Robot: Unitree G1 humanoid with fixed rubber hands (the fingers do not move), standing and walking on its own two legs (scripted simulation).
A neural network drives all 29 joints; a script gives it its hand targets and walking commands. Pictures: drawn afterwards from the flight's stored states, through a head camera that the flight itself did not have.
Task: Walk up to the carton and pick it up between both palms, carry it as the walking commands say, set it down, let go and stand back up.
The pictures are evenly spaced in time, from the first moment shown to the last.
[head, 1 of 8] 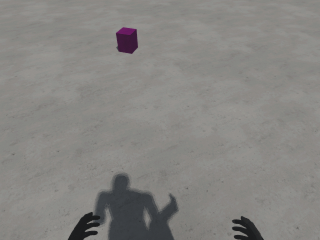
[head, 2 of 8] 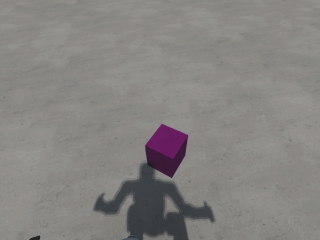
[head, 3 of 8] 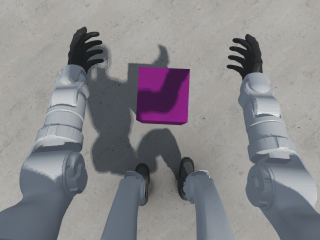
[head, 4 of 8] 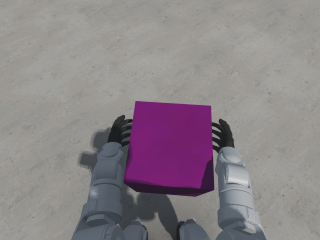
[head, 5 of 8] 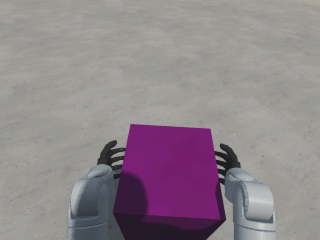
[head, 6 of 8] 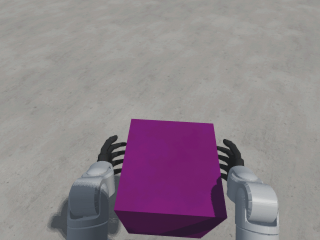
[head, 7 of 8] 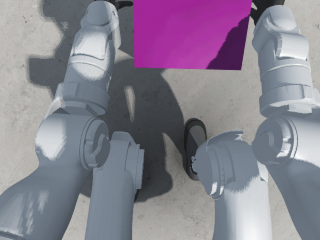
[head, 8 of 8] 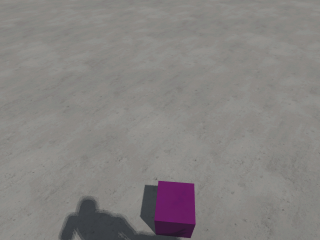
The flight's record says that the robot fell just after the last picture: no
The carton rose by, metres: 0.69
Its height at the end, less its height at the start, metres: +0.00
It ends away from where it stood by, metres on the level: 0.94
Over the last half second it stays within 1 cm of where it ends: yes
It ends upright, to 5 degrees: yes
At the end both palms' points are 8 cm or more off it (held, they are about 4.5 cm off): yes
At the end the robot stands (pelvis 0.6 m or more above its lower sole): yes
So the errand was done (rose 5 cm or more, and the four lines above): yes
